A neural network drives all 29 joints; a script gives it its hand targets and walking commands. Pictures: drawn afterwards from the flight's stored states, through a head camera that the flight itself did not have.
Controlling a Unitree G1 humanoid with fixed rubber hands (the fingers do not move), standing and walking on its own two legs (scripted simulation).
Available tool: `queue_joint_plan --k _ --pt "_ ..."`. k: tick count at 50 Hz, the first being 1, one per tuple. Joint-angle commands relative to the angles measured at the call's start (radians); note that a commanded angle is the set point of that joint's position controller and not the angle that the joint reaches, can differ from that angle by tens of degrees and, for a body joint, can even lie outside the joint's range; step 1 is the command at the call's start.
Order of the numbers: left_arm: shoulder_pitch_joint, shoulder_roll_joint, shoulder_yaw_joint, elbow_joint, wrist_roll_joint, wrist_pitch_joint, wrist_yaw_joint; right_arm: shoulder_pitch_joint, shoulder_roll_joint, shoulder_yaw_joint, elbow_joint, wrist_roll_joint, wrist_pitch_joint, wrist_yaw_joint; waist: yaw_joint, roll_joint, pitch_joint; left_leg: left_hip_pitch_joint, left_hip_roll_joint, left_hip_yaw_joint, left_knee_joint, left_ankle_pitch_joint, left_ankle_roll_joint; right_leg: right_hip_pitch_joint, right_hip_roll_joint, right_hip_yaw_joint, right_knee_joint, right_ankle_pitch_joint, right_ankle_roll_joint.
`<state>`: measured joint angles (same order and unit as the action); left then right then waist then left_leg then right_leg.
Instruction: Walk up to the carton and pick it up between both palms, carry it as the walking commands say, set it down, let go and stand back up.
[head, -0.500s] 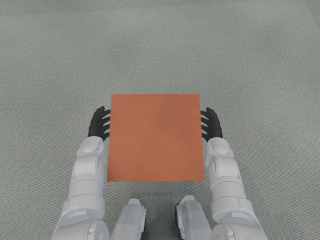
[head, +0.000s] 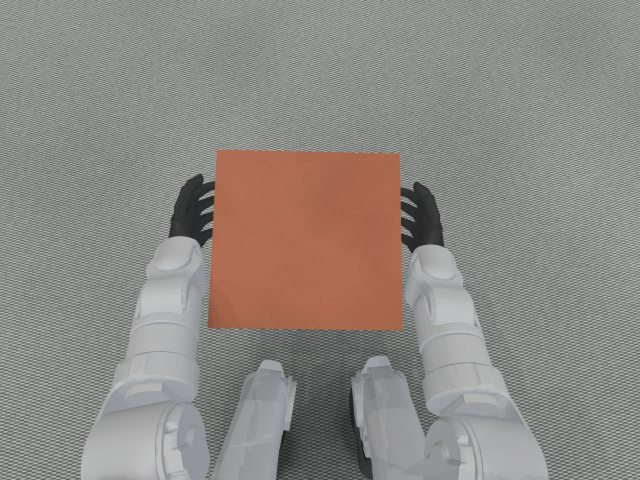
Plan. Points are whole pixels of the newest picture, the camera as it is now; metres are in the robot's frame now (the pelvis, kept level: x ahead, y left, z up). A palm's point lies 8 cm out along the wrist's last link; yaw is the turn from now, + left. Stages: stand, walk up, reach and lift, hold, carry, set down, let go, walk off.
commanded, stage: set down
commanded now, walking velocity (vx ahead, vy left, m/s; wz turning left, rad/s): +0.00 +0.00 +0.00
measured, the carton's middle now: (307, 251) +0.42 +0.03 -0.14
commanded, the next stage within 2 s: none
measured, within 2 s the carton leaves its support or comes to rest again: neither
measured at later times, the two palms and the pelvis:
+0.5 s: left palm (205, 242) +0.44 +0.19 -0.17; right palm (404, 249) +0.44 -0.12 -0.17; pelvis -0.02 +0.01 -0.07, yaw +0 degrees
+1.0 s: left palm (221, 244) +0.46 +0.19 -0.26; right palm (392, 253) +0.46 -0.11 -0.26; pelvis -0.04 +0.01 -0.14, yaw +0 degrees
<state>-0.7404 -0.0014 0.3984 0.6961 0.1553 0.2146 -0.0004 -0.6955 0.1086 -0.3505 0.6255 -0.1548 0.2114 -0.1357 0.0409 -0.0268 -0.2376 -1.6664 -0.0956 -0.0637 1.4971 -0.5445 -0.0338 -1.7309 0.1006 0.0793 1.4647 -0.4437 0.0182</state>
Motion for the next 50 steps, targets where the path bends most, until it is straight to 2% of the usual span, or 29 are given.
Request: queue_joint_plan --k 1,24,39,50 --pt "-0.550 -0.896 -0.500 -0.008 -0.092 -0.020 -0.205 -0.612 0.917 0.543 -0.010 0.087 -0.032 0.170 0.030 -0.015 -0.841 0.290 -0.075 0.076 -0.133 0.294 0.012 0.611 0.073 -0.066 -0.081 0.255 0.019" --pt "-0.784 -0.877 -0.511 0.015 -0.122 -0.020 -0.155 -0.850 0.841 0.481 0.026 0.119 -0.032 0.168 0.004 0.030 -0.918 0.195 -0.079 0.081 0.051 0.283 0.003 0.361 0.087 -0.126 0.139 0.206 0.016" --pt "-0.910 -0.827 -0.494 0.057 -0.131 -0.027 -0.156 -0.991 0.801 0.452 0.037 0.138 -0.034 0.161 0.001 0.023 -0.935 0.083 -0.072 0.101 0.166 0.252 0.010 0.259 0.085 -0.149 0.257 0.190 0.032" --pt "-0.977 -0.786 -0.501 0.075 -0.159 -0.040 -0.158 -1.066 0.761 0.452 0.042 0.166 -0.046 0.156 -0.004 0.024 -0.946 0.030 -0.062 0.107 0.253 0.275 0.011 0.214 0.080 -0.160 0.349 0.220 0.035"
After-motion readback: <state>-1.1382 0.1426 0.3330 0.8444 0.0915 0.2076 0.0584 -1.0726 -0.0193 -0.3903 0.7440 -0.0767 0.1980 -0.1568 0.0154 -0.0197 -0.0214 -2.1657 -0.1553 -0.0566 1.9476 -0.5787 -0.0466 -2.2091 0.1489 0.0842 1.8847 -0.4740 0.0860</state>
